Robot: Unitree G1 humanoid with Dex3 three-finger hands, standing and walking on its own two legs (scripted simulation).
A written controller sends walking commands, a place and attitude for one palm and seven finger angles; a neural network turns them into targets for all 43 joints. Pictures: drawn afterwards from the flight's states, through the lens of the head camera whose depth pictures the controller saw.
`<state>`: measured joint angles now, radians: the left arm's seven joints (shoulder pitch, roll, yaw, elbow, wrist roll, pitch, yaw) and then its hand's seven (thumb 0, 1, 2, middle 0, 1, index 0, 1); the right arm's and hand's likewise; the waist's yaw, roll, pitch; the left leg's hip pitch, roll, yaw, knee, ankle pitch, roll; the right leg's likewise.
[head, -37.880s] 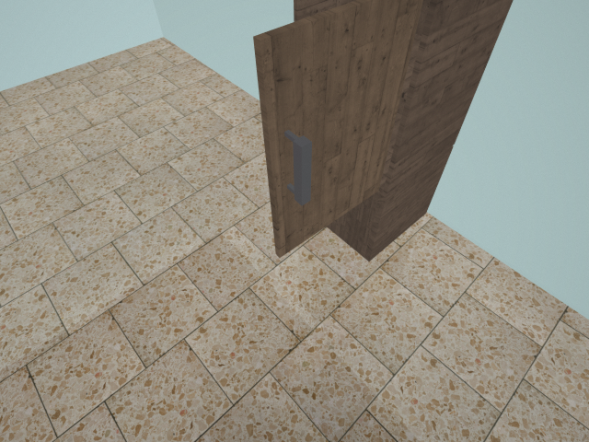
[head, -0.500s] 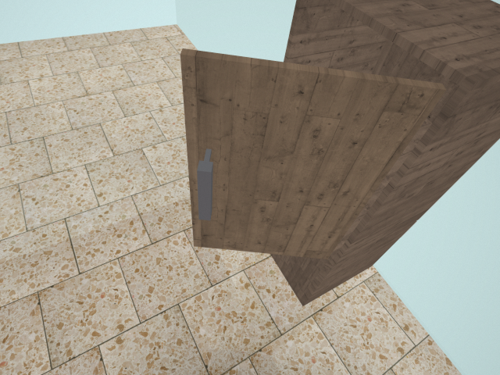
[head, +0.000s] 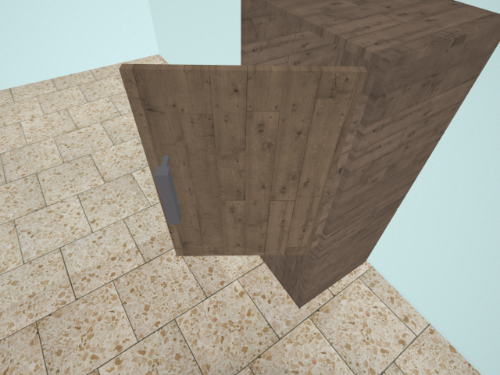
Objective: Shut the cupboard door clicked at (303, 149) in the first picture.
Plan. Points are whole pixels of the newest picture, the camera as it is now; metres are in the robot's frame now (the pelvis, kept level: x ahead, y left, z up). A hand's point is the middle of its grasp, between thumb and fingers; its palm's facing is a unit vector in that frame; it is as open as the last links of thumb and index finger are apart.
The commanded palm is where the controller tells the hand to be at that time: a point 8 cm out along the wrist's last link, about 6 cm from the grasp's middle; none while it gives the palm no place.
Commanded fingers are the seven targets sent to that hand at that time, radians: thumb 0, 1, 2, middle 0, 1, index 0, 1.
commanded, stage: come to a stop and stand still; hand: left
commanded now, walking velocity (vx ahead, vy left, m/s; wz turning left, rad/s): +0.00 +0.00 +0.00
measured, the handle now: (170, 190) +0.49 +0.18 -0.02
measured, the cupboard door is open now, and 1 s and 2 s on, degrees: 58 58 58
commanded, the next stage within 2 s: look again from close up in 0.24 s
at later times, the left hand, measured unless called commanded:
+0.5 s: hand out of the picture +0.00 +0.17 -0.18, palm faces +0.02 -0.99 -0.17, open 7.4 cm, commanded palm none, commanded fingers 0.00 0.90 0.90 -0.20 -0.30 -0.20 -0.30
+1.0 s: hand out of the picture +0.07 +0.22 -0.17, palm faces +0.05 -0.97 -0.25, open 7.4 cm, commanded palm +0.12 +0.26 -0.07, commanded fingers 0.00 0.90 0.90 -0.24 -0.34 -0.24 -0.34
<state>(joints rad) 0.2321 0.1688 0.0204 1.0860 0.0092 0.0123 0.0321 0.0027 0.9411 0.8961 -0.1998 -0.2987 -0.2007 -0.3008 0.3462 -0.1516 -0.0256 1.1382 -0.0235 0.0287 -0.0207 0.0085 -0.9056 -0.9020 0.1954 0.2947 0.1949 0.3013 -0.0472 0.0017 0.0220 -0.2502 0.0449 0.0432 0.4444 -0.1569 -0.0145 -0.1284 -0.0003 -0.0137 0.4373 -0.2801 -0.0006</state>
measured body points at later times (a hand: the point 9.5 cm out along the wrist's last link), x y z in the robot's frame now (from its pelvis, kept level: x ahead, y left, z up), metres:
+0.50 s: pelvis +0.02 +0.01 -0.01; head +0.04 +0.01 +0.44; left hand +0.00 +0.22 -0.17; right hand +0.04 -0.22 -0.16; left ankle +0.05 +0.13 -0.74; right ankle -0.03 -0.12 -0.74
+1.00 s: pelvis +0.03 +0.02 -0.01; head +0.05 +0.02 +0.44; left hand +0.07 +0.27 -0.15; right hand +0.06 -0.21 -0.16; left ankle +0.05 +0.13 -0.74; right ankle -0.02 -0.12 -0.74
